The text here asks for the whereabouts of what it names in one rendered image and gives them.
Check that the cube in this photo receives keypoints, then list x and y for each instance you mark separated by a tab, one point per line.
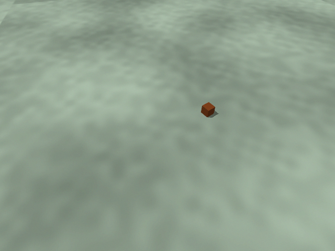
208	109

